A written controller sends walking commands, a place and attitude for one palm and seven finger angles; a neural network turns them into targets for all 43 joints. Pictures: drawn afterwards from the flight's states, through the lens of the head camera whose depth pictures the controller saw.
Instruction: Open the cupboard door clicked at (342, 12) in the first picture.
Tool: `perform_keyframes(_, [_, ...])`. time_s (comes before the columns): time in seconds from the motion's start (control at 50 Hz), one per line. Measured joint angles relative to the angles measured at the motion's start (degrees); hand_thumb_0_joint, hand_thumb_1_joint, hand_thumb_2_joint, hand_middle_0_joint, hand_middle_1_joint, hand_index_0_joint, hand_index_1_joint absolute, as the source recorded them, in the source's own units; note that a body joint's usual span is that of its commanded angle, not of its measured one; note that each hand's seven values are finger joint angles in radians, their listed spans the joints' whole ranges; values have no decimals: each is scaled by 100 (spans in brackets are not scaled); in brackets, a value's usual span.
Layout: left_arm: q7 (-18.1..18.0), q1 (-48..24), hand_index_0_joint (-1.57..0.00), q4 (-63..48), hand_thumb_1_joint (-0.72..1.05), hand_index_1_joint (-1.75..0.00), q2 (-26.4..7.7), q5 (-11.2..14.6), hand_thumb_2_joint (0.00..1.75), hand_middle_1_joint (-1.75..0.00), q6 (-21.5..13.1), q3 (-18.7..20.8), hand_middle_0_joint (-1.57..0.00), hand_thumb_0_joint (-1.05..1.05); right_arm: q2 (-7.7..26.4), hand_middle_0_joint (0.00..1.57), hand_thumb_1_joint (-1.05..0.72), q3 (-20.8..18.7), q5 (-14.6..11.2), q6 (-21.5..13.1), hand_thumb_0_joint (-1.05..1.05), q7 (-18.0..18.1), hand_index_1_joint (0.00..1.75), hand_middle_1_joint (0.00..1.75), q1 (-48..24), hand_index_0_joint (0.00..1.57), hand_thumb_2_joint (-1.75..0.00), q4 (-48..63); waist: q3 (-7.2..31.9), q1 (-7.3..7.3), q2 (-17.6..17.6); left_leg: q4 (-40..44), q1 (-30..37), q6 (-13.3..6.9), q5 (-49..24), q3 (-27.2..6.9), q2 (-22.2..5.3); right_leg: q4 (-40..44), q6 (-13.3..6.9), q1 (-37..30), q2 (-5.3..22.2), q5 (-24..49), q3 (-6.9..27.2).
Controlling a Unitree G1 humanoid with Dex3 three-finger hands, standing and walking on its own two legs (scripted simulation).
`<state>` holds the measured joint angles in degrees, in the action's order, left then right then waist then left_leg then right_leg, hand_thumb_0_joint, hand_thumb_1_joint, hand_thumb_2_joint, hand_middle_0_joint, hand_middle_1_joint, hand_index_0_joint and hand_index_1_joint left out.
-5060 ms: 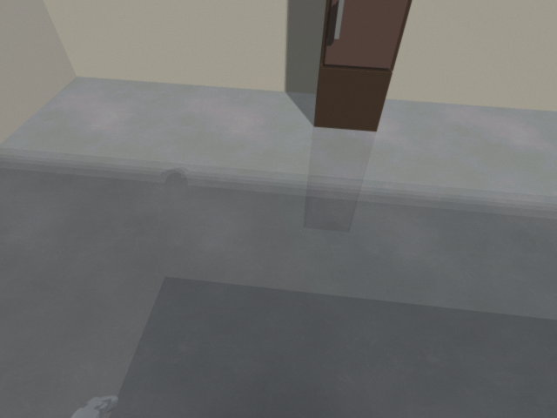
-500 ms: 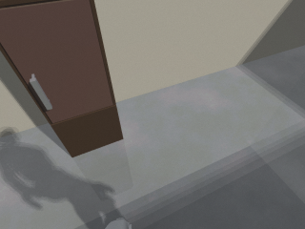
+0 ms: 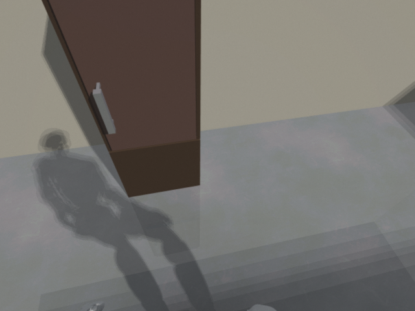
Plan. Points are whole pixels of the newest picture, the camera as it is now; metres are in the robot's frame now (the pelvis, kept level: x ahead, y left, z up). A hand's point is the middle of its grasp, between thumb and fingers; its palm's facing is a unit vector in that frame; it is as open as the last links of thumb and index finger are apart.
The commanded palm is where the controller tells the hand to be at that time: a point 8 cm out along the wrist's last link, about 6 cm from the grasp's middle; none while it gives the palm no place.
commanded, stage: turn to face it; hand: left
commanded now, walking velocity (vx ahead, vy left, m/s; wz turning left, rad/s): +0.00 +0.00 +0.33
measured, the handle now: (105, 109) +0.72 +0.37 -0.10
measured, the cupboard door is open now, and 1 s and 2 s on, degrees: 0 0 0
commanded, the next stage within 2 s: take the last steps up to it in 0.24 s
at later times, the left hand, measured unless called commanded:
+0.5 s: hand out of the picture -0.02 +0.14 -0.15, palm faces +0.25 -0.94 -0.25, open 7.3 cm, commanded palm none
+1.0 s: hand out of the picture +0.09 +0.23 -0.17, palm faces +0.22 -0.96 -0.17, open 7.4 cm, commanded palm none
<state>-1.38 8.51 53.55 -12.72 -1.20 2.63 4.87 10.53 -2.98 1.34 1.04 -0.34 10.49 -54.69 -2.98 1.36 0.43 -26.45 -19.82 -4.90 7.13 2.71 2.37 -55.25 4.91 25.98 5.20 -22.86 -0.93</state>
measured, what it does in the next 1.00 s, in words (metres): steps on the spot: right foot, then left foot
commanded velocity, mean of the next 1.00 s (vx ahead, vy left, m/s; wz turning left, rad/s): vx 0.20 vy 0.01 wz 0.09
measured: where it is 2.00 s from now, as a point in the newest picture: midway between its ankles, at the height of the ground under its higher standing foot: (196, 298)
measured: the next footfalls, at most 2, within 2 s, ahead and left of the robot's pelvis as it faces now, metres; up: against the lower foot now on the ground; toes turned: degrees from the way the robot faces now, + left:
right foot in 0.16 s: +0.03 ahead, -0.15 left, +0.00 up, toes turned +1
left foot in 0.66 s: -0.01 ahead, +0.11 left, +0.00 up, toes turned +18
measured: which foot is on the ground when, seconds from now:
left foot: down 0.00-0.16, up 0.18-0.64, down 0.66-1.00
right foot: up 0.00-0.14, down 0.16-0.66, up 0.68-1.00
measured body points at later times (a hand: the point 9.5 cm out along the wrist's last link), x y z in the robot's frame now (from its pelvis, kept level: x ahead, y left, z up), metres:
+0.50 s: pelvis -0.01 -0.04 +0.01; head +0.02 -0.06 +0.46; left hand -0.04 +0.19 -0.13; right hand +0.09 -0.28 -0.15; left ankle -0.07 +0.10 -0.68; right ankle -0.01 -0.15 -0.74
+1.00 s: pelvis +0.08 +0.04 +0.00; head +0.09 +0.05 +0.45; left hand +0.08 +0.28 -0.15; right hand +0.08 -0.20 -0.15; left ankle -0.05 +0.10 -0.74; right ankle +0.19 -0.07 -0.68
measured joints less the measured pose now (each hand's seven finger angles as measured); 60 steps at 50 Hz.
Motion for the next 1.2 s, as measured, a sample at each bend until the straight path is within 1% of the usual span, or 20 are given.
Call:
perform_keyframes(0.1, [-8, -82, -20, -136, 91, -30, 75, 26, 90, -30, -1, -71, -20, 1, 90, 20, -91, -56, 27, 74, 0, -14, 30, 30, 131, 21, -89, 12, 41, 106, 127, -36, -106, 131, -52, -237, 34, 953, -90, -491, -219, -156, -47])
perform_keyframes(0.16, [-4, 3, -20, -219, 91, -30, 149, 48, 90, -30, -80, -141, -20, 1, 148, 20, -90, -97, 5, 130, 0, -28, 30, 30, 224, 21, -89, 2, 85, 93, 152, -201, -250, 261, -26, -342, 98, 2160, -191, -1077, -307, 327, -112])
perform_keyframes(0.18, [-17, 36, -20, -207, 91, -30, 212, 25, 90, -30, -125, -162, -20, 1, 190, 20, -90, -124, -23, 154, 0, -31, 30, 30, 230, 21, -89, -20, 67, 72, 236, -426, -346, 327, 202, -405, 70, 2333, -292, -1159, -360, 446, -172])
perform_keyframes(0.2, [-20, 89, -20, -200, 91, -30, 269, 5, 90, -30, -141, -203, -20, 1, 222, 20, -90, -152, -34, 189, 0, -25, 30, 30, 237, 21, -89, -48, 53, 61, 293, -834, -466, 415, 760, -452, 73, 2326, -409, -1179, -382, 470, -232])
perform_keyframes(0.24, [-17, 236, -20, -180, 91, -30, 347, -6, 90, -30, -137, -282, -20, 1, 264, 20, -91, -191, -23, 259, 1, -31, 30, 30, 286, 20, -89, -71, 83, 53, 292, -1984, -775, 523, 1447, -441, 133, 2393, -560, -1255, -313, 481, -335])
perform_keyframes(0.3, [-28, 425, -20, -90, 91, -30, 419, 9, 90, -30, -146, -315, -20, 1, 300, 20, -91, -210, -12, 293, 1, -48, 30, 30, 292, 20, -89, -100, 82, 42, 227, -3297, -1005, 661, 1451, -351, 21, 2646, -608, -1401, -220, 592, -429])
perform_keyframes(0.36, [-37, 517, -20, 7, 91, -30, 442, 11, 90, -30, -192, -317, -20, 1, 314, 20, -91, -201, -27, 275, 1, -39, 30, 30, 290, 20, -89, -143, 25, 37, 176, -3653, -907, 789, 1376, -343, -176, 2776, -614, -1483, -148, 654, -570])
perform_keyframes(0.46, [17, 714, -20, 152, 92, -30, 395, -26, 90, -30, -339, -308, -20, 1, 325, 20, -91, -134, -7, 300, 1, -43, 30, 30, 218, 20, -89, -302, -6, -145, 112, -2988, -391, 857, 1595, -249, -424, 2835, -572, -1549, -33, 648, -785])
perform_keyframes(0.56, [82, 1080, -20, 426, 91, -30, 311, -82, 90, -30, -410, -276, -20, 1, 283, 20, -91, -59, -12, 215, 1, -106, 30, 30, -17, 20, -89, -325, 32, -393, -14, -2063, 48, 726, 1807, -6, -471, 2905, -427, -1612, 111, 647, -900])
perform_keyframes(0.62, [101, 1331, -20, 654, 91, -30, 208, -75, 90, -30, -363, -238, -20, 1, 206, 20, -91, 9, -31, 59, 1, -116, 30, 30, -159, 20, -89, -241, 75, -506, -145, -1000, 480, 623, 1561, 190, -427, 2814, -281, -1627, 213, 571, -905])
perform_keyframes(0.66, [115, 1507, -20, 806, 91, -30, 157, -22, 90, -30, -289, -221, -20, 1, 178, 20, -91, 53, -37, -126, 1, -92, 30, 30, -191, 20, -89, -165, 142, -507, -141, -247, 808, 508, 1107, 236, -432, 2399, -226, -1499, 233, 310, -879])
perform_keyframes(0.7, [113, 1541, -20, 988, 91, -30, 81, -18, 90, -30, -155, -210, -20, 1, 43, 20, -91, 92, -19, -232, 0, -47, 30, 30, -206, 20, -89, -151, 115, -522, -285, -429, 893, 370, 1173, 350, -343, 1392, -280, -1166, 242, -328, -577])
perform_keyframes(0.74, [128, 1527, -20, 1095, 91, -30, 58, -42, 90, -30, -79, -197, -20, 1, -73, 20, -91, 154, -2, -300, 0, -2, 30, 30, -87, 20, -89, -156, 156, -474, -306, -293, 1128, 299, 1276, 416, -323, 424, -339, -758, 151, -409, -441])
perform_keyframes(0.78, [176, 1410, -20, 1119, 91, -30, 54, -44, 90, -30, -82, -192, -20, 1, -160, 20, -91, 163, -28, -355, 0, 67, 30, 30, 96, 20, -89, -204, 176, -386, -282, 8, 1382, 272, 1218, 407, -286, -205, -348, -375, 116, -102, -410])
perform_keyframes(0.86, [219, 1016, -20, 933, 91, -30, 84, -33, 90, -30, -164, -194, -20, 1, -90, 20, -95, 115, -56, -444, -1, 148, 30, 30, 473, 21, -89, -388, 113, -286, -275, 599, 1835, 206, 1046, 390, -147, -599, -289, 247, 133, 538, -328])
perform_keyframes(0.98, [246, 357, -19, 618, 91, -30, 147, -11, 90, -30, -187, -199, -19, 1, -131, 20, -93, 143, -40, -437, -1, 166, 30, 30, 1091, 21, -89, -797, 1, -143, -264, 1020, 2323, 228, 1128, 399, -34, 31, -294, 644, 124, 1046, -342])
perform_keyframes(1.08, [267, -109, -19, 444, 91, -30, 216, 16, 90, -30, -219, -229, -19, 1, -169, 20, -91, 146, 13, -409, 0, 172, 30, 30, 1475, 20, -89, -1040, -163, 120, -117, 908, 2624, 363, 1533, 458, -106, 1233, -510, 386, -11, 984, -478])
perform_keyframes(1.14, [265, -255, -19, 328, 91, -30, 227, 9, 90, -30, -376, -240, -19, 1, -195, 20, -91, 156, -11, -369, 0, 160, 30, 30, 1676, 20, -89, -1190, -226, 186, 2, 220, 2589, 473, 2046, 488, -289, 1980, -711, -115, -234, 1187, -611])
perform_keyframes(1.16, [249, -288, -20, 308, 91, -30, 231, -9, 90, -30, -471, -230, -20, 1, -216, 20, -91, 154, -43, -338, 0, 142, 30, 30, 1687, 20, -89, -1249, -268, 162, 30, -460, 2365, 467, 2204, 488, -390, 1974, -799, -174, -284, 1492, -645])
perform_keyframes(1.2, [216, -302, -20, 281, 91, -30, 257, 23, 90, -30, -594, -225, -20, 1, -246, 20, -91, 145, -103, -263, 1, 120, 30, 30, 1586, 20, -89, -1277, -352, 173, 68, -2489, 1542, 387, 2319, 187, -449, 1715, -919, -256, -341, 1172, -724])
